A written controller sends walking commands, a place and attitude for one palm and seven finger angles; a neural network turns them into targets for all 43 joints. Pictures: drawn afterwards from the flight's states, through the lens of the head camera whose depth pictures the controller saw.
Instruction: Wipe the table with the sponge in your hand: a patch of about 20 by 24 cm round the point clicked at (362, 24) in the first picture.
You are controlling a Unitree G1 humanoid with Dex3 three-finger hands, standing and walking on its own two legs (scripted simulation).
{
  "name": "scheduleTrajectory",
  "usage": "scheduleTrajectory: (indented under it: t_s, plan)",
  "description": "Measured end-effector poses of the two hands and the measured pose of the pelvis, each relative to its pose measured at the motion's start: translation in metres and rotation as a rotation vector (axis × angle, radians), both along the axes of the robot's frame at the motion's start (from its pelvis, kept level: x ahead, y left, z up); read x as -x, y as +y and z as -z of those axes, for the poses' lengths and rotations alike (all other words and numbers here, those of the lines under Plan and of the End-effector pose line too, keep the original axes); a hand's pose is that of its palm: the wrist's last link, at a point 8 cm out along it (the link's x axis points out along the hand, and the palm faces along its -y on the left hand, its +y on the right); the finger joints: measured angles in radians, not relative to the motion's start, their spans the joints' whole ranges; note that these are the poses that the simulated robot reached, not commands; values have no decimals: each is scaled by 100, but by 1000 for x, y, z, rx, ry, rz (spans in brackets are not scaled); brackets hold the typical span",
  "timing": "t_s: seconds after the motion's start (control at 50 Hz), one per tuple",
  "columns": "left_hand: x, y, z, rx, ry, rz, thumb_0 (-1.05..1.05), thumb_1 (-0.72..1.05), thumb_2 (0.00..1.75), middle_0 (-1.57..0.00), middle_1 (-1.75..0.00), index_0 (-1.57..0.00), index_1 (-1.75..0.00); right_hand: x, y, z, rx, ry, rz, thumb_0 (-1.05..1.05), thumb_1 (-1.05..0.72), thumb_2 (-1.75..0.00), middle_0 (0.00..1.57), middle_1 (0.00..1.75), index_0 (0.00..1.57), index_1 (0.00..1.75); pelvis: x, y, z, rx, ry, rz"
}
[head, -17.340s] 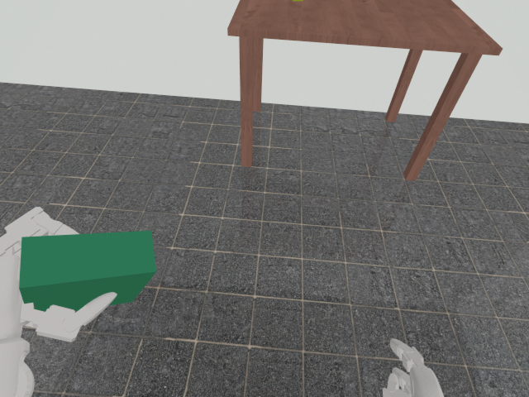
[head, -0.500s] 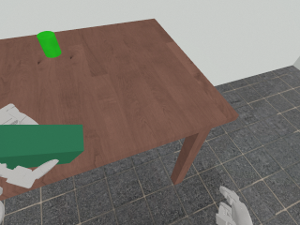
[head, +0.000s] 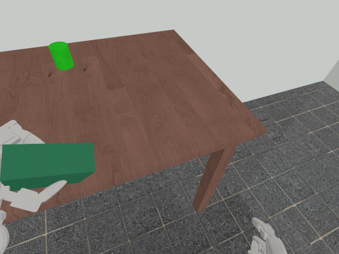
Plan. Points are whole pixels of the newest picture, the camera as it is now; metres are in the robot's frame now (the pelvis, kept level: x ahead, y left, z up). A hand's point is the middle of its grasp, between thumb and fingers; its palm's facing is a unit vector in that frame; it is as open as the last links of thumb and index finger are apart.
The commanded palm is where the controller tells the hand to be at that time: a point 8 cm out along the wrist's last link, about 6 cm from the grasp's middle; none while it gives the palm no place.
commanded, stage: come to a stop and stand still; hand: left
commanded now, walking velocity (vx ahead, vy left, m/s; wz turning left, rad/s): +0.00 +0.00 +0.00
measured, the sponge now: (61, 167) +0.23 +0.21 +0.15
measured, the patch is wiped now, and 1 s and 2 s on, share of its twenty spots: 0.00 0.00 0.00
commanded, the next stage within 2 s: look again from close up in 0.70 s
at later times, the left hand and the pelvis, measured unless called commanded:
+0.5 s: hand (11, 167) +0.21 +0.29 +0.17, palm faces +0.42 -0.85 -0.33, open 9.4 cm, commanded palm +0.16 +0.31 +0.19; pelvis +0.00 +0.03 +0.01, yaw +0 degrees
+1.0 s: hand (14, 165) +0.22 +0.28 +0.17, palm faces +0.40 -0.84 -0.36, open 9.4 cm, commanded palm +0.16 +0.31 +0.19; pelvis +0.00 +0.03 +0.01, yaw +1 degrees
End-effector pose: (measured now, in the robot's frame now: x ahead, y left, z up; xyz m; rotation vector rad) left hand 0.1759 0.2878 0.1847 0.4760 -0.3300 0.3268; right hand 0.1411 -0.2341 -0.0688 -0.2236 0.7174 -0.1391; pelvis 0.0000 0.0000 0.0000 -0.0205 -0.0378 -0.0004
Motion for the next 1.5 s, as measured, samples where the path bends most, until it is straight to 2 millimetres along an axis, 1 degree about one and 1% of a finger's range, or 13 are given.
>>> scheduleTrajectory:
  t_s: [0.08,0.26,0.38,0.46,0.64,0.84,1.16,1.22,1.26,1.3,1.34,1.42,1.5]
  plan:
    - [3,25,2,44,-2,-85,0,-44,105,-81,-139,-81,-139,5,13,-6,1,9,-18,1,-90,-90,20,30,20,30,5,9,-6,-11,-12,4]
    - [11,20,5,64,11,-28,0,-44,105,-81,-140,-81,-139,-9,44,-18,-31,-64,-73,1,-90,-90,21,30,21,30,10,23,-9,0,-15,-1]
    - [10,32,6,56,28,-52,0,-44,105,-81,-139,-81,-139,-16,53,-20,-32,-67,-87,1,-90,-90,21,30,21,30,7,27,-11,6,-12,0]
    - [6,37,8,78,29,-67,0,-44,105,-81,-139,-81,-139,-19,53,-21,-21,-55,-91,1,-90,-90,21,30,21,30,4,30,-12,7,-12,0]
    - [-2,34,5,69,29,-23,0,-44,105,-81,-140,-81,-139,-23,48,-22,-4,-43,-64,1,-90,-90,21,30,21,30,-1,35,-12,6,-14,-3]
    - [0,38,4,49,48,-43,0,-44,105,-81,-140,-81,-139,-22,49,-16,-15,-17,-57,1,-90,-90,21,30,20,30,-3,35,-12,4,-9,-5]
    - [1,27,3,57,57,-53,0,-44,105,-81,-140,-81,-139,-28,42,-15,-27,-23,-60,1,-90,-90,21,30,21,30,-5,26,-13,3,-8,-9]
    - [-13,36,-20,-113,27,-41,0,-45,105,-81,-139,-82,-139,-27,44,-12,21,-10,-143,1,-90,-90,21,30,20,30,0,20,-9,-3,-11,-32]
    - [-22,50,-31,-93,25,-87,0,-45,105,-81,-139,-82,-139,-28,41,-7,16,9,-177,1,-90,-90,21,30,20,30,2,17,-8,-11,-12,-27]
    - [-26,56,-34,-24,51,-127,0,-45,105,-81,-139,-81,-139,-30,36,-5,-6,1,-164,1,-90,-90,21,30,21,30,2,15,-7,-15,-15,-12]
    - [-26,49,-28,-19,112,-142,0,-44,105,-81,-140,-81,-140,-32,30,-6,-22,-23,-142,1,-90,-90,21,30,21,30,3,13,-7,-20,-18,-3]
    - [-14,14,-10,-111,233,-87,0,-44,105,-80,-140,-81,-140,-38,18,-10,-25,-75,-110,1,-90,-90,21,30,21,30,4,8,-5,-29,-21,6]
    - [3,-7,-6,-164,222,-60,0,-44,105,-81,-140,-81,-140,-43,9,-9,-7,-84,-104,1,-90,-90,21,30,21,30,6,-3,-2,-34,-18,-4]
